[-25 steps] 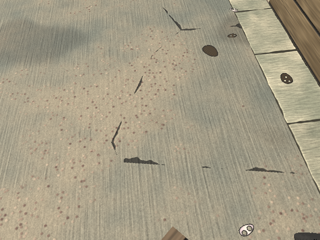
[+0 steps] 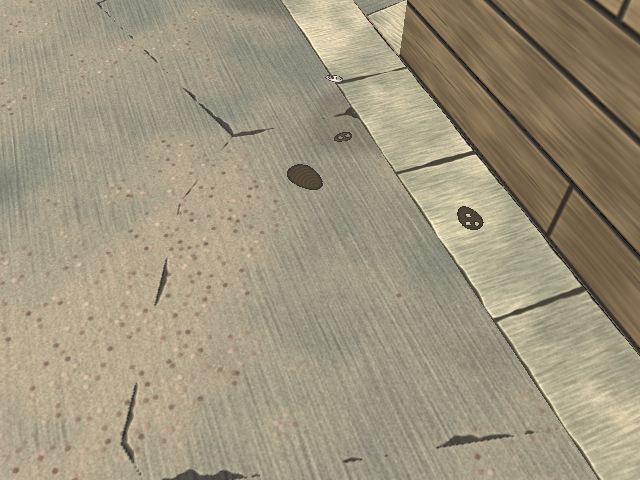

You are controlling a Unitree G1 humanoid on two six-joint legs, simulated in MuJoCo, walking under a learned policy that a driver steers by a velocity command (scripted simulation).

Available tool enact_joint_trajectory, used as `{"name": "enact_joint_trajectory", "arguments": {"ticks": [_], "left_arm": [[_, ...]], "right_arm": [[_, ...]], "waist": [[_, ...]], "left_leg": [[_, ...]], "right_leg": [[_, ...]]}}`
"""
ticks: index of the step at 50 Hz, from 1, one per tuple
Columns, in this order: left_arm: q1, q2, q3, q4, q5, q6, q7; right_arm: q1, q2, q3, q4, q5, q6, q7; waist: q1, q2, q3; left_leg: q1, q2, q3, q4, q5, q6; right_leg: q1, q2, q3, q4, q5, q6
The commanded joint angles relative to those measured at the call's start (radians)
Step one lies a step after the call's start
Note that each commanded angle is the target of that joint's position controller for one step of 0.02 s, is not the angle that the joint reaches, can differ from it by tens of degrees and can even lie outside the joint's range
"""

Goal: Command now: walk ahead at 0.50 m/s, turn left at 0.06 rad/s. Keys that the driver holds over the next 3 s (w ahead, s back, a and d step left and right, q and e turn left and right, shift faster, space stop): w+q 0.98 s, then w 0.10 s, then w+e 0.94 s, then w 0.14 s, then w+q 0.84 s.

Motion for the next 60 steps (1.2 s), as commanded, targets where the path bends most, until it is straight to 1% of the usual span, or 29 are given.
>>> {"name": "enact_joint_trajectory", "arguments": {"ticks": [1, 7, 9, 11, 12, 13, 14, 15, 16, 18, 20, 23, 28, 32, 34, 35, 36, 37, 38, 39, 40, 41, 42, 43, 44, 47, 52, 56, 60], "left_arm": [[-0.075, 0.023, -0.002, -0.087, 0.007, -0.024, -0.005], [-0.216, 0.055, 0.007, -0.119, -0.011, -0.049, -0.027], [-0.184, 0.085, 0.02, -0.113, -0.014, -0.058, -0.028], [-0.01, 0.142, 0.051, -0.067, -0.003, -0.062, -0.014], [0.157, 0.212, 0.07, -0.05, 0.013, -0.059, -0.002], [0.206, 0.271, 0.083, -0.025, 0.018, -0.041, -0.007], [0.19, 0.175, 0.063, -0.027, 0.008, -0.039, -0.011], [0.142, 0.122, 0.046, -0.027, 0.001, -0.039, -0.01], [0.083, 0.095, 0.036, -0.027, 0.005, -0.04, -0.012], [0.015, 0.058, 0.027, -0.016, 0.015, -0.044, -0.014], [0.0, 0.066, 0.035, 0.001, 0.013, -0.056, -0.012], [0.008, 0.101, 0.049, 0.029, 0.012, -0.064, -0.006], [0.043, 0.149, 0.061, 0.061, 0.004, -0.051, 0.004], [0.095, 0.184, 0.073, 0.093, -0.017, -0.028, 0.005], [0.094, 0.211, 0.081, 0.097, -0.025, -0.014, 0.009], [0.091, 0.227, 0.085, 0.095, -0.029, -0.006, 0.012], [0.079, 0.23, 0.085, 0.091, -0.034, 0.002, 0.015], [0.092, 0.202, 0.072, 0.085, -0.024, 0.002, 0.02], [0.162, 0.08, 0.032, 0.032, 0.021, -0.013, 0.013], [0.133, 0.08, 0.017, 0.012, 0.013, -0.05, 0.001], [0.014, 0.16, 0.039, -0.016, -0.03, -0.07, -0.01], [-0.017, 0.149, 0.033, -0.03, -0.036, -0.082, -0.01], [-0.011, 0.141, 0.033, -0.016, -0.013, -0.085, -0.001], [0.007, 0.15, 0.04, -0.007, 0.004, -0.077, 0.003], [0.021, 0.15, 0.042, -0.005, 0.008, -0.065, 0.002], [0.01, 0.11, 0.034, -0.008, 0.02, -0.04, 0.004], [-0.163, 0.057, 0.007, -0.044, 0.01, -0.044, -0.01], [-0.227, 0.083, 0.009, -0.062, -0.006, -0.058, -0.032], [-0.188, 0.113, 0.019, -0.065, -0.009, -0.061, -0.041]], "right_arm": [[-0.041, -0.177, -0.041, -0.062, 0.012, -0.007, -0.012], [0.056, -0.195, -0.046, -0.021, 0.026, 0.023, -0.024], [0.05, -0.207, -0.051, -0.019, 0.025, 0.032, -0.03], [0.038, -0.17, -0.038, -0.026, 0.016, 0.035, -0.031], [0.025, -0.102, -0.013, -0.06, -0.007, 0.031, -0.03], [0.15, -0.03, 0.008, -0.09, 0.018, 0.018, -0.032], [0.122, -0.132, -0.016, -0.069, 0.039, 0.017, -0.035], [0.041, -0.175, -0.031, -0.082, 0.042, 0.021, -0.034], [0.01, -0.165, -0.033, -0.084, 0.033, 0.027, -0.035], [-0.012, -0.136, -0.037, -0.094, 0.024, 0.044, -0.028], [-0.022, -0.099, -0.031, -0.106, 0.025, 0.06, -0.022], [-0.077, -0.084, -0.026, -0.14, 0.016, 0.07, -0.017], [-0.224, -0.065, -0.01, -0.189, 0.016, 0.059, 0.014], [-0.32, -0.081, -0.012, -0.245, 0.017, 0.062, 0.034], [-0.307, -0.107, -0.025, -0.26, 0.014, 0.067, 0.039], [-0.256, -0.13, -0.038, -0.254, 0.011, 0.071, 0.038], [-0.131, -0.167, -0.062, -0.225, 0.013, 0.075, 0.033], [0.044, -0.232, -0.098, -0.176, 0.017, 0.083, 0.017], [0.084, -0.356, -0.124, -0.167, 0.026, 0.086, -0.002], [0.086, -0.335, -0.106, -0.211, 0.02, 0.067, 0.005], [0.067, -0.259, -0.081, -0.2, 0.011, 0.052, 0.014], [0.027, -0.233, -0.073, -0.195, 0.011, 0.042, 0.014], [-0.042, -0.205, -0.065, -0.201, 0.012, 0.04, 0.011], [-0.093, -0.175, -0.054, -0.215, 0.003, 0.039, 0.008], [-0.117, -0.168, -0.051, -0.228, -0.005, 0.038, 0.004], [-0.108, -0.185, -0.056, -0.215, 0.001, 0.031, -0.012], [-0.042, -0.191, -0.056, -0.173, 0.009, 0.037, -0.034], [0.022, -0.192, -0.054, -0.125, 0.011, 0.035, -0.031], [0.029, -0.202, -0.058, -0.094, 0.006, 0.045, -0.031]], "waist": [[0.014, 0.112, -0.007], [-0.017, 0.125, 0.0], [0.021, 0.142, -0.011], [0.115, 0.124, -0.11], [0.185, 0.005, -0.261], [0.127, -0.279, -0.369], [0.149, -0.18, -0.291], [0.15, -0.114, -0.169], [0.121, -0.065, -0.114], [0.075, -0.081, -0.041], [0.057, -0.07, -0.022], [0.056, -0.028, 0.002], [0.106, 0.001, 0.034], [0.126, 0.001, 0.061], [0.097, -0.023, 0.03], [0.061, -0.041, -0.015], [-0.016, -0.031, -0.083], [-0.098, 0.009, -0.174], [-0.034, 0.272, -0.246], [-0.04, 0.251, -0.419], [-0.076, 0.151, -0.313], [-0.045, 0.126, -0.198], [0.002, 0.064, -0.132], [0.042, 0.079, -0.101], [0.065, 0.102, -0.094], [0.075, 0.091, -0.076], [0.003, 0.124, -0.03], [-0.031, 0.136, -0.004], [-0.003, 0.163, 0.012]], "left_leg": [[0.014, 0.242, -0.22, -0.162, 0.175, 0.177], [0.035, 0.255, -0.244, -0.089, 0.152, 0.134], [0.051, 0.272, -0.279, -0.037, 0.144, 0.111], [-0.02, 0.195, -0.232, 0.168, 0.219, 0.061], [-0.182, 0.121, -0.171, 0.467, 0.014, 0.019], [-0.499, 0.019, -0.082, 0.765, -0.421, -0.028], [-0.603, 0.074, -0.148, 0.901, -0.408, -0.035], [-0.636, 0.108, -0.143, 0.929, -0.316, -0.034], [-0.601, 0.14, -0.126, 0.914, -0.24, -0.041], [-0.538, 0.184, -0.124, 0.857, -0.155, -0.051], [-0.51, 0.197, -0.111, 0.83, -0.114, -0.062], [-0.546, 0.204, -0.113, 0.721, -0.015, -0.078], [-0.495, 0.182, -0.042, 0.45, 0.188, -0.057], [-0.504, 0.161, 0.003, 0.346, 0.125, -0.014], [-0.431, 0.113, 0.053, 0.325, 0.028, 0.023], [-0.343, 0.072, 0.084, 0.325, -0.022, 0.046], [-0.171, 0.024, 0.108, 0.28, -0.007, 0.077], [0.116, 0.012, 0.059, 0.248, 0.034, 0.117], [0.469, 0.272, -0.416, 0.208, -0.045, 0.264], [0.58, 0.406, -0.855, 0.03, -0.202, 0.378], [0.521, 0.382, -0.738, -0.017, -0.189, 0.313], [0.382, 0.343, -0.603, -0.018, -0.122, 0.279], [0.241, 0.299, -0.499, -0.018, -0.023, 0.246], [0.13, 0.266, -0.427, -0.035, 0.078, 0.23], [0.06, 0.248, -0.402, -0.057, 0.129, 0.231], [-0.046, 0.216, -0.321, -0.085, 0.237, 0.241], [-0.088, 0.161, -0.236, -0.086, 0.112, 0.173], [0.005, 0.225, -0.275, -0.05, 0.057, 0.163], [0.148, 0.29, -0.285, 0.023, 0.251, 0.133]], "right_leg": [[-0.026, -0.012, -0.002, -0.2, 0.142, 0.024], [0.114, 0.051, 0.003, -0.436, 0.28, 0.029], [0.195, 0.054, 0.005, -0.482, 0.235, 0.005], [0.477, 0.028, 0.008, -0.521, 0.212, -0.047], [0.739, -0.162, 0.187, -0.492, 0.194, -0.111], [0.964, -0.365, 0.584, -0.585, -0.012, -0.252], [0.895, -0.34, 0.638, -0.644, -0.18, -0.25], [0.787, -0.303, 0.484, -0.659, -0.154, -0.213], [0.681, -0.258, 0.374, -0.683, -0.05, -0.192], [0.535, -0.2, 0.218, -0.742, 0.094, -0.177], [0.475, -0.193, 0.129, -0.787, 0.188, -0.187], [0.472, -0.199, 0.028, -0.819, 0.287, -0.201], [0.504, -0.18, -0.131, -0.826, 0.336, -0.171], [0.621, -0.215, -0.183, -0.778, 0.398, -0.142], [0.665, -0.219, -0.219, -0.675, 0.657, -0.12], [0.672, -0.213, -0.237, -0.573, 0.827, -0.108], [0.634, -0.188, -0.268, -0.395, 0.916, -0.086], [0.471, -0.149, -0.282, -0.146, 0.8, -0.047], [0.025, -0.01, -0.274, 0.237, 0.04, 0.021], [-0.146, 0.108, -0.023, 0.415, -0.347, 0.028], [-0.245, 0.053, 0.041, 0.435, -0.265, 0.009], [-0.248, 0.015, 0.028, 0.365, -0.177, -0.008], [-0.192, -0.023, 0.027, 0.277, -0.112, -0.004], [-0.115, -0.048, 0.032, 0.209, -0.066, 0.002], [-0.059, -0.053, 0.033, 0.183, -0.039, 0.012], [-0.02, -0.035, 0.007, 0.066, 0.035, 0.057], [0.044, 0.017, -0.006, -0.304, 0.349, 0.077], [0.05, 0.022, 0.0, -0.408, 0.38, 0.041], [0.056, 0.034, -0.032, -0.449, 0.203, -0.04]]}}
